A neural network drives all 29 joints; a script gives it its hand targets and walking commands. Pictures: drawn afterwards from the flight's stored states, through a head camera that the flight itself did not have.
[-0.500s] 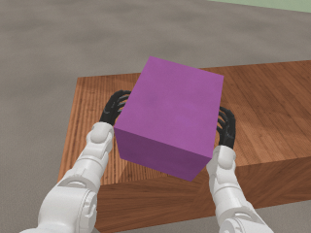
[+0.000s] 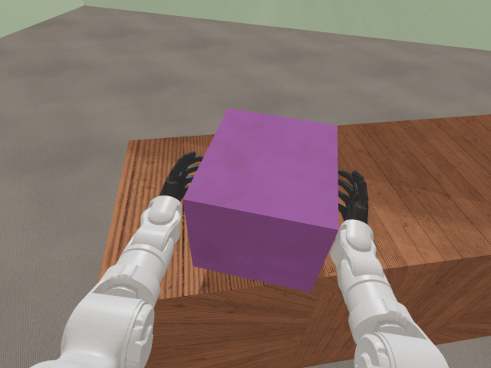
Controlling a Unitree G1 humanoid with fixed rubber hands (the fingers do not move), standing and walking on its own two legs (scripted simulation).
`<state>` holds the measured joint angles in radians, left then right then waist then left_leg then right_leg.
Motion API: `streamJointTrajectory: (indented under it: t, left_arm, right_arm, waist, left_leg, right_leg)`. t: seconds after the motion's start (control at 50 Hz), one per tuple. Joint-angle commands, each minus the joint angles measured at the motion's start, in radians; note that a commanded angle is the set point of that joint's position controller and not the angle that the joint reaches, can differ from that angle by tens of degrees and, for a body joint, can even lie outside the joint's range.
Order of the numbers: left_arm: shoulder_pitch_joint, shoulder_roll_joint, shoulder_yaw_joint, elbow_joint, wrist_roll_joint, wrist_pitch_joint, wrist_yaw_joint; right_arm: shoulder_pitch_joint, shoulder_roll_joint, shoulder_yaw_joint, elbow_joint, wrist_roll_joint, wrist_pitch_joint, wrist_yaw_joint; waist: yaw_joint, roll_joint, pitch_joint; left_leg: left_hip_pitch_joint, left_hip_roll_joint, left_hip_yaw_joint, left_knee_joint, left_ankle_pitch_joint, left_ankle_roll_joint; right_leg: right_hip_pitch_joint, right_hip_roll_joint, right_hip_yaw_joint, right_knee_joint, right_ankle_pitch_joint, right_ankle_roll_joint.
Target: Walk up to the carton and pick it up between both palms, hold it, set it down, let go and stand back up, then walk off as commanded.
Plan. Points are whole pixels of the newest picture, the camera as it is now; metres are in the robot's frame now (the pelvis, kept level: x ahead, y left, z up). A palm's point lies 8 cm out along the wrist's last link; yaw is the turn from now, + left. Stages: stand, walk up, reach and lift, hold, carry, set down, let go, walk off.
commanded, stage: reach and lift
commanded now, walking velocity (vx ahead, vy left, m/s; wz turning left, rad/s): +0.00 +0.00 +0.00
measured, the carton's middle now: (266, 194) +0.43 -0.04 +0.06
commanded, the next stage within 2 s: hold in 1.60 s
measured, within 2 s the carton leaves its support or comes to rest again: neither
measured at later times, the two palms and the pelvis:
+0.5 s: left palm (163, 174) +0.37 +0.13 +0.17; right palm (369, 187) +0.35 -0.18 +0.15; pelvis -0.02 -0.01 +0.00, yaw +0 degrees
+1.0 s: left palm (168, 175) +0.36 +0.12 +0.18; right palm (376, 183) +0.35 -0.19 +0.16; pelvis -0.02 -0.02 +0.00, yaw +0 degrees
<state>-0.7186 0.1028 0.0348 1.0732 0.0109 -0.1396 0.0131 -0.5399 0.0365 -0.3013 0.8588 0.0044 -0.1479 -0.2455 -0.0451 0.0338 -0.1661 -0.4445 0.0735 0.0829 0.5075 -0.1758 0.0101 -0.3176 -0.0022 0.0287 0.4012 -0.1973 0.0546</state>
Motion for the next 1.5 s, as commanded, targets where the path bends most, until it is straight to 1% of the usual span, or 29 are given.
streamJointTrajectory:
  t: [0.0,0.06,0.14,0.22,0.26,0.32,0.38,0.4,0.42,0.48,0.5,0.62,0.66,0.72,0.74,0.76,0.78,0.8,0.84,0.86,0.92,1.0,1.06,1.08,1.16,1.26,1.38,1.44,1.48]
  left_arm:
    - [-0.933,-0.728,-0.369,-0.615,-0.090,-0.040,-0.023]
    - [-0.901,-0.786,-0.387,-0.638,-0.107,0.049,-0.032]
    - [-0.909,-0.796,-0.338,-0.674,-0.081,0.170,-0.043]
    - [-0.896,-0.773,-0.228,-0.659,-0.023,0.246,-0.048]
    - [-0.937,-0.794,-0.218,-0.678,-0.009,0.282,-0.052]
    - [-1.009,-0.802,-0.214,-0.809,-0.018,0.312,-0.033]
    - [-0.967,-0.809,-0.180,-0.602,0.022,0.380,-0.041]
    - [-0.968,-0.842,-0.188,-0.806,0.019,0.385,-0.027]
    - [-1.001,-0.792,-0.160,-0.774,0.018,0.391,-0.019]
    - [-0.938,-0.800,-0.130,-0.755,0.056,0.444,-0.034]
    - [-0.900,-0.775,-0.071,-0.563,0.102,0.468,-0.050]
    - [-0.914,-0.737,-0.063,-0.689,0.094,0.484,-0.055]
    - [-1.048,-0.748,-0.115,-0.889,0.054,0.446,-0.043]
    - [-0.998,-0.727,-0.096,-0.843,0.080,0.482,-0.032]
    - [-0.916,-0.711,-0.041,-0.732,0.092,0.499,-0.045]
    - [-0.904,-0.723,-0.084,-0.793,0.073,0.503,-0.053]
    - [-0.850,-0.706,-0.052,-0.696,0.106,0.516,-0.057]
    - [-0.918,-0.707,-0.041,-0.777,0.105,0.508,-0.059]
    - [-0.899,-0.718,-0.088,-0.861,0.082,0.505,-0.043]
    - [-0.858,-0.709,-0.057,-0.737,0.095,0.522,-0.053]
    - [-0.937,-0.690,-0.042,-0.742,0.093,0.518,-0.055]
    - [-0.899,-0.701,-0.061,-0.790,0.089,0.545,-0.044]
    - [-0.894,-0.738,-0.126,-0.867,0.053,0.551,-0.041]
    - [-0.886,-0.738,-0.135,-0.855,0.053,0.567,-0.043]
    - [-0.871,-0.736,-0.131,-0.895,0.045,0.573,-0.047]
    - [-0.909,-0.755,-0.170,-0.895,0.038,0.595,-0.048]
    - [-0.897,-0.753,-0.140,-0.906,0.057,0.607,-0.040]
    - [-0.915,-0.758,-0.191,-0.920,0.021,0.619,-0.039]
    - [-0.837,-0.774,-0.172,-0.904,0.039,0.646,-0.036]
  right_arm:
    - [-0.974,0.683,0.733,-0.402,0.104,0.022,0.193]
    - [-1.070,0.691,0.741,-0.534,0.146,0.075,0.180]
    - [-1.183,0.657,0.720,-0.611,0.173,0.143,0.188]
    - [-1.178,0.671,0.686,-0.553,0.170,0.207,0.198]
    - [-1.208,0.656,0.635,-0.480,0.168,0.220,0.209]
    - [-1.222,0.663,0.644,-0.474,0.200,0.239,0.237]
    - [-1.281,0.596,0.550,-0.351,0.180,0.256,0.243]
    - [-1.308,0.618,0.602,-0.501,0.213,0.242,0.260]
    - [-1.252,0.595,0.565,-0.348,0.202,0.270,0.260]
    - [-1.268,0.572,0.552,-0.353,0.211,0.274,0.265]
    - [-1.251,0.526,0.479,-0.227,0.175,0.292,0.262]
    - [-1.233,0.543,0.481,-0.297,0.173,0.259,0.285]
    - [-1.307,0.603,0.541,-0.378,0.200,0.245,0.289]
    - [-1.240,0.561,0.555,-0.327,0.196,0.264,0.287]
    - [-1.247,0.559,0.537,-0.338,0.191,0.267,0.282]
    - [-1.306,0.585,0.568,-0.434,0.210,0.253,0.276]
    - [-1.227,0.541,0.535,-0.337,0.186,0.272,0.270]
    - [-1.306,0.611,0.565,-0.439,0.206,0.254,0.276]
    - [-1.271,0.590,0.603,-0.462,0.225,0.256,0.270]
    - [-1.295,0.562,0.595,-0.415,0.228,0.266,0.257]
    - [-1.314,0.593,0.570,-0.391,0.190,0.273,0.270]
    - [-1.350,0.585,0.602,-0.474,0.222,0.270,0.270]
    - [-1.295,0.587,0.612,-0.484,0.231,0.281,0.257]
    - [-1.313,0.569,0.621,-0.492,0.242,0.281,0.253]
    - [-1.317,0.599,0.663,-0.576,0.253,0.288,0.240]
    - [-1.323,0.581,0.618,-0.546,0.263,0.306,0.233]
    - [-1.331,0.586,0.603,-0.537,0.258,0.317,0.240]
    - [-1.327,0.567,0.618,-0.542,0.264,0.338,0.231]
    - [-1.349,0.558,0.645,-0.605,0.297,0.331,0.228]
  waist:
    - [0.049,-0.024,-0.679]
    - [0.028,-0.033,-0.701]
    - [0.066,-0.039,-0.620]
    - [0.094,-0.094,-0.534]
    - [0.096,-0.044,-0.464]
    - [0.115,-0.002,-0.554]
    - [0.103,0.024,-0.369]
    - [0.150,0.047,-0.602]
    - [0.122,-0.003,-0.467]
    - [0.126,0.010,-0.399]
    - [0.122,-0.015,-0.214]
    - [0.121,-0.027,-0.339]
    - [0.139,0.002,-0.518]
    - [0.140,-0.007,-0.445]
    - [0.144,-0.101,-0.362]
    - [0.148,-0.080,-0.466]
    - [0.140,-0.079,-0.338]
    - [0.182,-0.081,-0.452]
    - [0.162,-0.057,-0.480]
    - [0.153,-0.097,-0.387]
    - [0.184,-0.092,-0.367]
    - [0.191,-0.091,-0.406]
    - [0.133,-0.071,-0.452]
    - [0.134,-0.029,-0.459]
    - [0.157,-0.089,-0.499]
    - [0.103,-0.039,-0.466]
    - [0.124,-0.036,-0.437]
    - [0.083,-0.044,-0.441]
    - [0.117,-0.037,-0.456]
  left_leg:
    - [0.586,-0.060,-0.073,-0.039,0.427,-0.036]
    - [0.579,-0.059,-0.088,-0.029,0.450,-0.036]
    - [0.594,-0.066,-0.088,-0.049,0.439,-0.036]
    - [0.528,-0.074,-0.084,-0.095,0.336,-0.012]
    - [0.566,-0.073,-0.074,-0.107,0.292,-0.025]
    - [0.622,-0.074,-0.084,-0.096,0.386,-0.036]
    - [0.564,-0.059,-0.089,-0.132,0.203,-0.046]
    - [0.677,-0.059,-0.084,-0.121,0.351,-0.049]
    - [0.621,-0.056,-0.092,-0.126,0.296,-0.041]
    - [0.637,-0.059,-0.085,-0.155,0.295,-0.046]
    - [0.551,-0.062,-0.079,-0.183,0.124,-0.029]
    - [0.615,-0.074,-0.062,-0.194,0.210,-0.024]
    - [0.675,-0.074,-0.068,-0.161,0.281,-0.021]
    - [0.682,-0.080,-0.061,-0.164,0.292,-0.022]
    - [0.621,-0.083,-0.055,-0.176,0.259,-0.004]
    - [0.652,-0.090,-0.055,-0.156,0.301,0.001]
    - [0.613,-0.089,-0.059,-0.179,0.235,0.001]
    - [0.645,-0.090,-0.044,-0.172,0.273,0.004]
    - [0.680,-0.086,-0.055,-0.155,0.394,-0.012]
    - [0.639,-0.093,-0.057,-0.157,0.319,-0.007]
    - [0.592,-0.091,-0.054,-0.185,0.157,0.015]
    - [0.638,-0.085,-0.062,-0.167,0.248,0.010]
    - [0.686,-0.084,-0.072,-0.146,0.333,-0.002]
    - [0.694,-0.085,-0.079,-0.133,0.342,-0.007]
    - [0.692,-0.093,-0.069,-0.134,0.374,0.006]
    - [0.690,-0.087,-0.081,-0.131,0.303,-0.016]
    - [0.667,-0.090,-0.075,-0.141,0.289,-0.009]
    - [0.678,-0.082,-0.093,-0.134,0.271,-0.016]
    - [0.701,-0.086,-0.085,-0.126,0.345,-0.014]
  right_leg:
    - [0.062,0.074,-0.037,-0.070,0.241,-0.020]
    - [0.074,0.087,-0.046,-0.066,0.264,-0.024]
    - [0.086,0.086,-0.026,-0.079,0.229,-0.030]
    - [0.143,0.078,-0.033,-0.074,0.182,-0.019]
    - [0.082,0.080,-0.041,-0.094,0.067,-0.034]
    - [0.131,0.088,-0.036,-0.085,0.142,-0.045]
    - [0.035,0.085,-0.054,-0.109,-0.040,-0.055]
    - [0.130,0.094,-0.063,-0.089,0.094,-0.056]
    - [0.079,0.091,-0.059,-0.098,0.037,-0.054]
    - [0.124,0.087,-0.066,-0.113,0.042,-0.053]
    - [0.067,0.076,-0.066,-0.137,-0.095,-0.052]
    - [0.137,0.080,-0.083,-0.145,-0.011,-0.037]
    - [0.155,0.075,-0.080,-0.119,0.048,-0.038]
    - [0.138,0.077,-0.087,-0.133,0.064,-0.028]
    - [0.148,0.077,-0.093,-0.140,0.048,-0.017]
    - [0.177,0.075,-0.087,-0.132,0.098,-0.011]
    - [0.147,0.065,-0.082,-0.148,0.043,-0.012]
    - [0.178,0.075,-0.089,-0.137,0.071,-0.010]
    - [0.203,0.079,-0.092,-0.128,0.174,-0.016]
    - [0.175,0.083,-0.095,-0.137,0.101,-0.016]
    - [0.112,0.066,-0.095,-0.146,-0.029,-0.011]
    - [0.143,0.075,-0.100,-0.140,0.036,-0.012]
    - [0.142,0.083,-0.101,-0.132,0.111,-0.013]
    - [0.144,0.078,-0.095,-0.132,0.138,-0.014]
    - [0.186,0.078,-0.091,-0.128,0.185,-0.004]
    - [0.148,0.084,-0.097,-0.142,0.117,-0.016]
    - [0.150,0.086,-0.097,-0.135,0.099,-0.016]
    - [0.133,0.081,-0.097,-0.141,0.088,-0.019]
    - [0.148,0.090,-0.090,-0.142,0.135,-0.019]
